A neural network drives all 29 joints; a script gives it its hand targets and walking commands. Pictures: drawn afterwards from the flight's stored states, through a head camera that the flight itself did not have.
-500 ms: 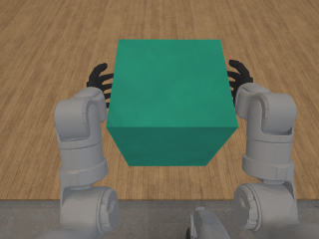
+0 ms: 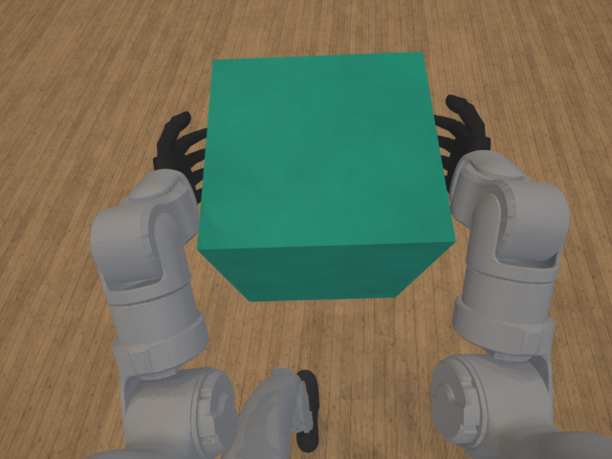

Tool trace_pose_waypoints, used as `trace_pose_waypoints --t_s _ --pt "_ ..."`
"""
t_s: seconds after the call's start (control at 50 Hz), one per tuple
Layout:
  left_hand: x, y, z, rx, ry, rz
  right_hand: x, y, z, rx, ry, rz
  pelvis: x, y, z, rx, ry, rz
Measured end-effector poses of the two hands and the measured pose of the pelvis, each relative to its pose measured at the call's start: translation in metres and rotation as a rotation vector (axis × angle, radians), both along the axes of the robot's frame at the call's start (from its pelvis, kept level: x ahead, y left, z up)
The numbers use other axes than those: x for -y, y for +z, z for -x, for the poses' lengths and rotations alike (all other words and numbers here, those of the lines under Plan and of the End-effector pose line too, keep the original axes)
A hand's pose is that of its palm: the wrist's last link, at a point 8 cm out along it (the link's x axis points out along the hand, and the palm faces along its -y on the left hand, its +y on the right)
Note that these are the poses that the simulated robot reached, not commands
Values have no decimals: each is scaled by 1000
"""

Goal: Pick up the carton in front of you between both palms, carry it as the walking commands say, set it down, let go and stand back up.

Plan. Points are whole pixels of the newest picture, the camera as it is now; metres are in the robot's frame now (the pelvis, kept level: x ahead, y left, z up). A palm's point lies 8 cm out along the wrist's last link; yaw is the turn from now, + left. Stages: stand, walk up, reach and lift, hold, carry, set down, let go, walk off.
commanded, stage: carry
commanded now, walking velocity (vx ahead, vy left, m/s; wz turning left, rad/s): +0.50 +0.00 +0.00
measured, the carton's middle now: (320, 199) +0.40 +0.02 +0.07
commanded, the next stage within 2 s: none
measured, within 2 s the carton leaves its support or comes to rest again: neither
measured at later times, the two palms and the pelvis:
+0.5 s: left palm out of the picture +0.72 +0.13 +0.25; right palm out of the picture +0.72 -0.17 +0.25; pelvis +0.34 -0.01 +0.05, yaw +0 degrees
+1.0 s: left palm out of the picture +0.95 +0.17 +0.14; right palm out of the picture +0.94 -0.13 +0.14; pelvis +0.64 +0.02 +0.06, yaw -1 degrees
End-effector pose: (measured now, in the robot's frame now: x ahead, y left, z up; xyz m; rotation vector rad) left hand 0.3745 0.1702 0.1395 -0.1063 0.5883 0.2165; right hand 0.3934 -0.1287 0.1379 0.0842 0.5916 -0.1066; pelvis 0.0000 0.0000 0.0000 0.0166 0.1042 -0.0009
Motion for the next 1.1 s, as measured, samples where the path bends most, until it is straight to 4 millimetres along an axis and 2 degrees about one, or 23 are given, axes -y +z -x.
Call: trace_pose_waypoints --t_s 0.06,0.14,0.2,0.26,0.36,0.4,0.46,0.54,0.64,0.74,0.86,0.92,0.98,1.04,1.1 --pt "12 1 -61 -17 -85 3 13 4 -38 -16 -55 49 -10 5 -44 15 -3 -10" --pt "35 12 -117 -99 -158 -9 35 10 -69 -100 -130 35 -22 35 -92 10 -11 2" --pt "51 34 -156 -95 -195 -9 49 29 -96 -97 -184 9 -27 55 -129 4 -25 27" --pt "60 59 -197 -46 -215 -4 58 58 -133 -49 -208 11 -27 67 -167 -3 -30 43" --pt "60 95 -261 28 -196 -15 59 103 -210 23 -167 37 -14 70 -237 -2 -22 44" --pt "57 104 -286 34 -176 -26 57 113 -244 29 -131 51 -7 67 -268 3 -18 38" --pt "50 110 -323 25 -139 -52 51 117 -296 23 -63 75 8 53 -317 25 -2 19" --pt "37 99 -358 -68 -92 -84 38 104 -352 -64 19 81 20 53 -361 30 6 26" --pt "23 76 -394 -199 -42 -58 22 82 -404 -191 65 80 28 69 -410 15 19 2" --pt "19 54 -440 -243 -21 -39 18 58 -451 -239 52 54 24 79 -464 -3 25 -12" --pt "14 26 -504 -219 -28 -23 15 25 -502 -217 1 25 4 75 -545 -3 27 -4" --pt "8 13 -539 -163 -39 -5 9 13 -529 -163 -36 14 -10 62 -591 10 9 10" --pt "3 1 -567 -152 -59 17 4 4 -547 -153 -72 18 -17 62 -627 7 -8 -5" --pt "4 -3 -585 -177 -69 38 6 1 -558 -178 -97 21 -22 70 -660 4 -21 14" --pt "8 5 -609 -169 -105 8 9 10 -578 -171 -97 41 -23 78 -694 5 -23 28"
